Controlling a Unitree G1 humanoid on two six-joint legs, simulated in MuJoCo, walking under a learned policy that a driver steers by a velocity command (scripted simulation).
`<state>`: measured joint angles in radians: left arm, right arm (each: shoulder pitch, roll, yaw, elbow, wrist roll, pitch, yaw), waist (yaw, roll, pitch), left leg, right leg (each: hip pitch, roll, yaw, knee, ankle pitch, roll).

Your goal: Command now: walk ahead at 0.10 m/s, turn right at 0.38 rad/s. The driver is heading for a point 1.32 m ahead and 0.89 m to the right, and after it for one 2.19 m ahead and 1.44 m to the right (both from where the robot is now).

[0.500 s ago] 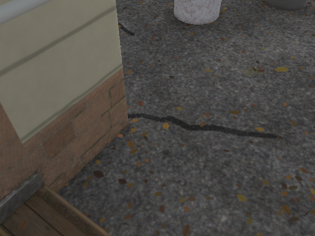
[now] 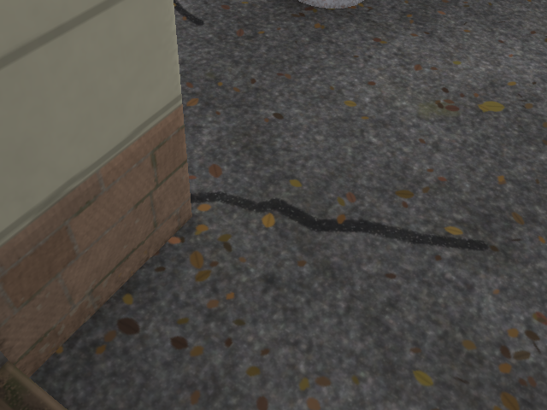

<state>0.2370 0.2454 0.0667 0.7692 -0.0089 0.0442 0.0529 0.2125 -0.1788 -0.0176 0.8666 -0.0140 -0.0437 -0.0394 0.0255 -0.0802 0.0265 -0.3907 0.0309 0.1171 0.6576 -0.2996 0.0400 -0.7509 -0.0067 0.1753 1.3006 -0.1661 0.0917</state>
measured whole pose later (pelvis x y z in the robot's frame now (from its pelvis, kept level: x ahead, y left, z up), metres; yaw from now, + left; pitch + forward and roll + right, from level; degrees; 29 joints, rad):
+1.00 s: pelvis +0.22 -0.12 -0.17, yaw -37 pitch +1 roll -1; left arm 0.29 0.29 0.08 0.65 -0.01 0.04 0.06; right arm 0.13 -0.23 -0.07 0.62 -0.02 0.00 0.00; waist 0.04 -0.04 -0.03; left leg -0.36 -0.02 -0.03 0.60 -0.27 0.03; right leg -0.50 0.16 0.26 1.12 -0.59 0.06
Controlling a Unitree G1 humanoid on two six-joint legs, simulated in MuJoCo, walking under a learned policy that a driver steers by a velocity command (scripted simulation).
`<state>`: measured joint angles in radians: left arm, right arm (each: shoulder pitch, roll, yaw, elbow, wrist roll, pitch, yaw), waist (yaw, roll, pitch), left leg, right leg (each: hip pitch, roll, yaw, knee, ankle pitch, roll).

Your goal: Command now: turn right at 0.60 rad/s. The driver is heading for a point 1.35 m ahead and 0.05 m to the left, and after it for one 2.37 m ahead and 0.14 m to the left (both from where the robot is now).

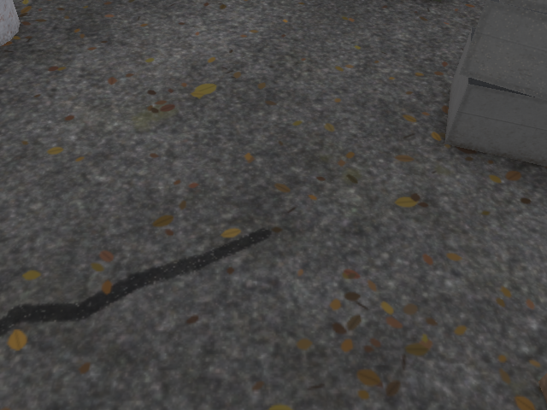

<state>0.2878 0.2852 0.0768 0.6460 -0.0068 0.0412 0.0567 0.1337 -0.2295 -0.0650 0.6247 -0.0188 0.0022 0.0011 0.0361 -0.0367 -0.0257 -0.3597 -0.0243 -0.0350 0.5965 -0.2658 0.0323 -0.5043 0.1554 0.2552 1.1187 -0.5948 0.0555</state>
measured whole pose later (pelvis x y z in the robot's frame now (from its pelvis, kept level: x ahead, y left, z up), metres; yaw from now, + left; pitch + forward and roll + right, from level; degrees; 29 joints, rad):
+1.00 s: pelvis +0.10 -0.02 +0.00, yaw -11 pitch +0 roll -1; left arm 0.14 0.17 0.05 0.84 0.00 0.03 0.01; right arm 0.33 -0.20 -0.05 0.82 -0.01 0.02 -0.02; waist -0.02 0.00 0.00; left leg -0.12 0.05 0.08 0.57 -0.45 -0.02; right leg -0.29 0.01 0.06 0.62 -0.32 0.02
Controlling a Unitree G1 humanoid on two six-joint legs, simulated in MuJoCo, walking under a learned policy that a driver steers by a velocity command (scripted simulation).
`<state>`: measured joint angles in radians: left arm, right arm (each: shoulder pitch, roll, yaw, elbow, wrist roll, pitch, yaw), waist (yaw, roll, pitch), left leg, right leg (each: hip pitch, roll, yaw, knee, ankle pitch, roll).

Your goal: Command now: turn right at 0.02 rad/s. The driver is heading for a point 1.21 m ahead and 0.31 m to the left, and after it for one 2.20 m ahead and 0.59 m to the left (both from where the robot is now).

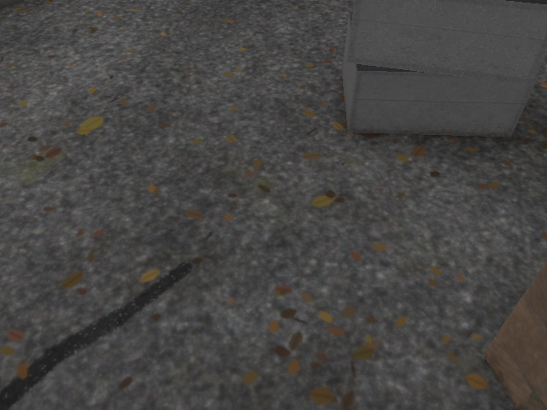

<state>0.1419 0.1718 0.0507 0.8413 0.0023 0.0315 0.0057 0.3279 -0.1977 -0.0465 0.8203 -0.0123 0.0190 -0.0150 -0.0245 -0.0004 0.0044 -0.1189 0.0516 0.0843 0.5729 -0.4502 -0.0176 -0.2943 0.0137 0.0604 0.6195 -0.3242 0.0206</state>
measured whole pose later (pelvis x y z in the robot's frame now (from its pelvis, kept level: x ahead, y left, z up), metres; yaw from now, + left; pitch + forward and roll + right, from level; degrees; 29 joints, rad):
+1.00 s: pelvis -0.03 +0.04 +0.01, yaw +1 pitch -2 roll +0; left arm 0.19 0.19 0.05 1.11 -0.01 0.04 0.06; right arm 0.39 -0.15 -0.04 1.01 -0.01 0.01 -0.02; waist -0.01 -0.02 0.03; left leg -0.08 -0.03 0.09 0.45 -0.34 0.05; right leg -0.24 -0.06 0.08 0.47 -0.20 0.08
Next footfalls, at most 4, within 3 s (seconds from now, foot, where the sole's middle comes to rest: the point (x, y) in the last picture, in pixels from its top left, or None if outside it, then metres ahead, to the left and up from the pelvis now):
1.68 right None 0.16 -0.13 -0.76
2.22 left None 0.50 0.11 -0.76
2.78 right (320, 301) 0.82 -0.12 -0.76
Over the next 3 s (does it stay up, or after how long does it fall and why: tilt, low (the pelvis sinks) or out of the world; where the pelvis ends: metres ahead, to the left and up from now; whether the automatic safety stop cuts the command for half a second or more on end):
stays up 0.75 -0.04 0.02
